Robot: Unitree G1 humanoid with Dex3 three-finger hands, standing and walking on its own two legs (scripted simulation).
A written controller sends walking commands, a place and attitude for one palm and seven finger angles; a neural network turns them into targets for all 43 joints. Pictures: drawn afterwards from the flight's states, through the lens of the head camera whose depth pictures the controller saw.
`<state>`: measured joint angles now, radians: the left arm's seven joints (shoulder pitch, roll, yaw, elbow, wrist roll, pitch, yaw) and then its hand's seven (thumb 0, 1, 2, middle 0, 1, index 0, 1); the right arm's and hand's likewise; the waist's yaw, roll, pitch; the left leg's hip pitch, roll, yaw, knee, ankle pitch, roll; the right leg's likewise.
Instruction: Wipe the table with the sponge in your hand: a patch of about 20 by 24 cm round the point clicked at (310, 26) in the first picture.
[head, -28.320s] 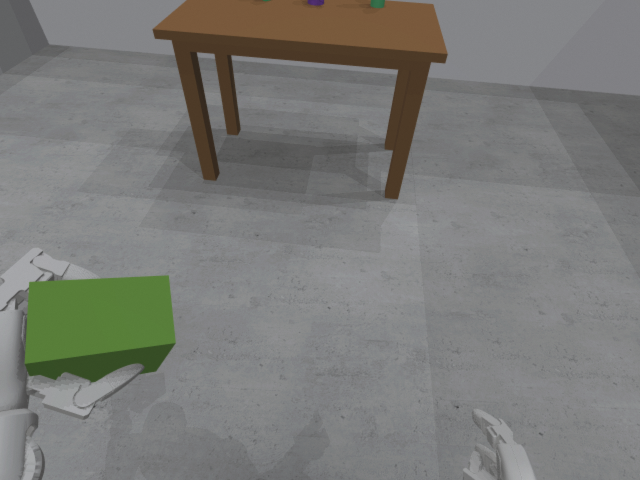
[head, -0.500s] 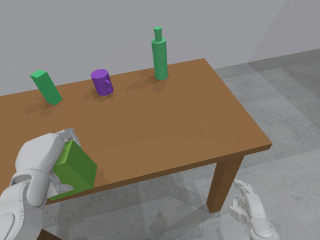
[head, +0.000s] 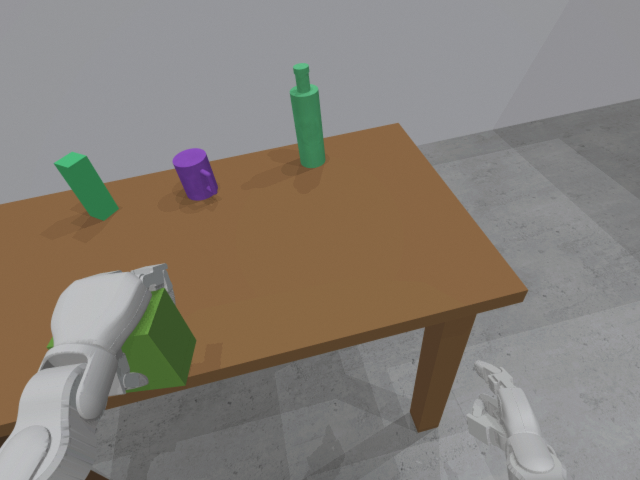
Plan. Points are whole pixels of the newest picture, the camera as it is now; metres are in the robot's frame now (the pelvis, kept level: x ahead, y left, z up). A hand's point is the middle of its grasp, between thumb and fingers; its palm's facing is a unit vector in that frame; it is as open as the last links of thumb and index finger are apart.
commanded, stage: turn the palm down, sponge in hand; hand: left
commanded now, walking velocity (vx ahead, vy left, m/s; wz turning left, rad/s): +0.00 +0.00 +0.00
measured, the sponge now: (136, 351) +0.22 +0.28 +0.07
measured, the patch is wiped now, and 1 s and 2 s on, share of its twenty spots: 0.00 0.00 0.00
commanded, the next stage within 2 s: move the sponge above the wiping area in 0.18 s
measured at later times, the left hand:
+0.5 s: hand (119, 299) +0.25 +0.28 +0.13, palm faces +0.14 -0.04 -0.99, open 10.6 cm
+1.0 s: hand (106, 295) +0.26 +0.32 +0.12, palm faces +0.10 -0.07 -0.99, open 10.6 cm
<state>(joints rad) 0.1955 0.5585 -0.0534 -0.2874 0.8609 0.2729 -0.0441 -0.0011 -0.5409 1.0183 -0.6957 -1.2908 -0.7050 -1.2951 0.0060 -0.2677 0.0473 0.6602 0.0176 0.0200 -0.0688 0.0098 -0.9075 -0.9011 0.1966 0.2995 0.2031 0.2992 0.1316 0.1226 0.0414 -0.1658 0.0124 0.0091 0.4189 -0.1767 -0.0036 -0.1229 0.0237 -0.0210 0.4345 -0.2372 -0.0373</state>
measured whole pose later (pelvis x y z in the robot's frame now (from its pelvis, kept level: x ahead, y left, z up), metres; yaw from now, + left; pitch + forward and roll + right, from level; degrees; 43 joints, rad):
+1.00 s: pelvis +0.02 +0.01 +0.00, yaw +0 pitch -2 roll +0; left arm 0.06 0.52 0.02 -0.11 0.85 0.41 0.02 0.00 -0.54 1.02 -0.70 -1.28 -0.70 -1.29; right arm 0.01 -0.26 0.04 0.68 0.05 0.05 -0.04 0.01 -0.91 -0.90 0.20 0.30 0.20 0.30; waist 0.11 0.11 0.01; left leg -0.18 0.00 0.01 0.41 -0.19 0.00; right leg -0.13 0.01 -0.02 0.42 -0.25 -0.02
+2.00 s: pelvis +0.03 +0.00 +0.00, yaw +1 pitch +0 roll +0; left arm 0.01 0.50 -0.04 0.08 0.89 0.29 -0.05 0.00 -0.54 1.02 -0.69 -1.28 -0.70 -1.29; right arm 0.05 -0.29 0.01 0.67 0.05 0.04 -0.07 0.01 -0.91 -0.90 0.20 0.30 0.20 0.30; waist 0.09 0.10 0.00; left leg -0.24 0.00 0.00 0.45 -0.22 0.00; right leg -0.18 0.02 -0.03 0.45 -0.28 -0.03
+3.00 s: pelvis +0.02 +0.01 +0.00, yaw +0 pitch +0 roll -1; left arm 0.01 0.50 -0.03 0.04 0.95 0.14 0.08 0.00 -0.53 1.02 -0.69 -1.28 -0.70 -1.29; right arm 0.08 -0.26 0.00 0.68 0.03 0.03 -0.07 0.01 -0.91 -0.90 0.20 0.30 0.20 0.30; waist 0.11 0.08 0.01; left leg -0.24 0.00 0.00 0.46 -0.22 0.01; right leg -0.18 0.02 -0.02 0.43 -0.26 -0.02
